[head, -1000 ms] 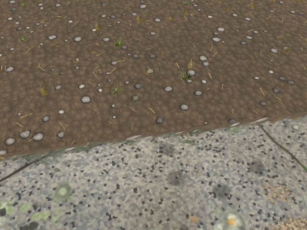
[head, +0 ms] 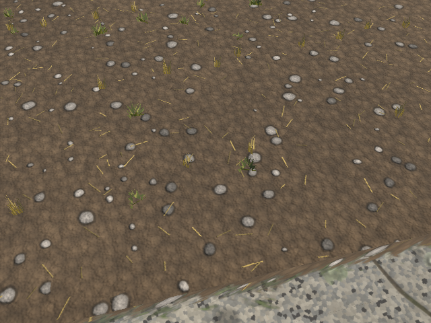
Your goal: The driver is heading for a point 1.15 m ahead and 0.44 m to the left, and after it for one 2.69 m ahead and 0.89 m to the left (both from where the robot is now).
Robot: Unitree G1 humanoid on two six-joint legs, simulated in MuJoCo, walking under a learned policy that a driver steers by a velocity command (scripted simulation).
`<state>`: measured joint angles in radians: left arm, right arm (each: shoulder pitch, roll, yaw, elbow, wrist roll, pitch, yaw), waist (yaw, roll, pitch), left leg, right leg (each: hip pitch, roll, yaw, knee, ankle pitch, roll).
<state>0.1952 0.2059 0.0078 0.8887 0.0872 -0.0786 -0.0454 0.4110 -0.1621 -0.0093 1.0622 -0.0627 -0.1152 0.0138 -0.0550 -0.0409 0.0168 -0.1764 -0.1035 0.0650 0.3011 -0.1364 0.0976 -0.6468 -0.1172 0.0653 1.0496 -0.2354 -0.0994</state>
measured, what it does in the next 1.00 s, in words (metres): walks ahead, turning left: right foot, then left foot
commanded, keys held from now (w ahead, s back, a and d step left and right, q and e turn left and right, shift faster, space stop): w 0.12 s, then w+q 0.88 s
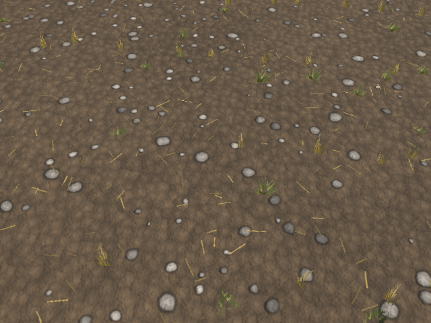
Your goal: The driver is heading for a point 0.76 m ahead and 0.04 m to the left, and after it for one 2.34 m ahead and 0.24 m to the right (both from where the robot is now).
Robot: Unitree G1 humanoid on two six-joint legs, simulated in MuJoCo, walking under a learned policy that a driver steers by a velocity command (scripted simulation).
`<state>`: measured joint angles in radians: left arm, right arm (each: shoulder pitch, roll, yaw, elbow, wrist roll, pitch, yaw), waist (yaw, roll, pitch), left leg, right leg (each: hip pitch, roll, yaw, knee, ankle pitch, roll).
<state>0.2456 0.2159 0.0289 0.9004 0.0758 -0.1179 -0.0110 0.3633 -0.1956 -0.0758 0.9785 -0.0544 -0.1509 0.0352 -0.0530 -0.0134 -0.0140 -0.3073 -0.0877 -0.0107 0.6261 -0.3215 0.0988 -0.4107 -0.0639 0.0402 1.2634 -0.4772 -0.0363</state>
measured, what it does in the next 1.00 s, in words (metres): goes down, turning left: right foot 0.18 m lower, then left foot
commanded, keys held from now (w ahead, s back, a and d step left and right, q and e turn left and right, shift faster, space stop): w+q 0.40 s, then w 0.36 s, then w+e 0.24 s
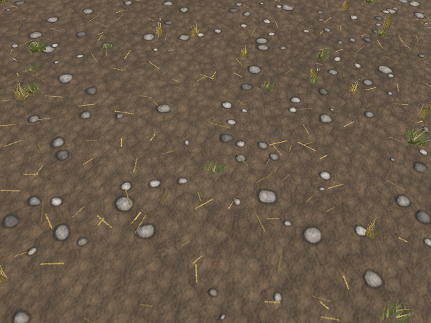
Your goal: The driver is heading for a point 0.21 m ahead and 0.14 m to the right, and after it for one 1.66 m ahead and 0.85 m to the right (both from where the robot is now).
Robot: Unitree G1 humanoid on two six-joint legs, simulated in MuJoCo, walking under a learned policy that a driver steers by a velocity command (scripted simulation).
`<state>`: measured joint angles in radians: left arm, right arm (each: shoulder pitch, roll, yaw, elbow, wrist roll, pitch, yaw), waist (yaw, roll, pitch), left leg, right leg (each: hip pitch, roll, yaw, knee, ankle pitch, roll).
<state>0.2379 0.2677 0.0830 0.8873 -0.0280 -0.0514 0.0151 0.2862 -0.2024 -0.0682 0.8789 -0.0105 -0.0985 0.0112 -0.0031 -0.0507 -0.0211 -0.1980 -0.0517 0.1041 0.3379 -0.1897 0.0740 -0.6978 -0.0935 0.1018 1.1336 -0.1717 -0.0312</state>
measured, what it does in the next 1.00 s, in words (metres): walks ahead, turning right: right foot, then left foot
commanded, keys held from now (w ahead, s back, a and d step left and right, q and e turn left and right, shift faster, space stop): w+e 0.02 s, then e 0.98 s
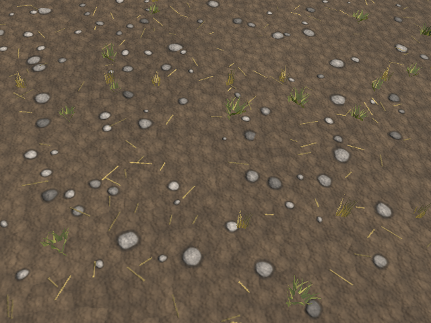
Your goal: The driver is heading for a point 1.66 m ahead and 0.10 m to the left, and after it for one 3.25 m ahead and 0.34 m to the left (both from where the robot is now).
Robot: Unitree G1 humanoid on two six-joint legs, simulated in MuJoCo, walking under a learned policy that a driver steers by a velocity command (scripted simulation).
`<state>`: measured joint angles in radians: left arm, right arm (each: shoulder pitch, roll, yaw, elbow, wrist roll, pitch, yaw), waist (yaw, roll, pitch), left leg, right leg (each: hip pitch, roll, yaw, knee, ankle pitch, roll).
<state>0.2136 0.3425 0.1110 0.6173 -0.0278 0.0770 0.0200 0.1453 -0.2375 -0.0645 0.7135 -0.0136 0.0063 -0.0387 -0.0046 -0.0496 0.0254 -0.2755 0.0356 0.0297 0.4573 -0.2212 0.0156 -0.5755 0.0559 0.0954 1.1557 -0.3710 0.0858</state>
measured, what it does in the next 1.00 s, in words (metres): steps on the spot: right foot, then left foot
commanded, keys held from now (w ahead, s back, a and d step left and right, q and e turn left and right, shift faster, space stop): e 0.22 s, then no key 0.78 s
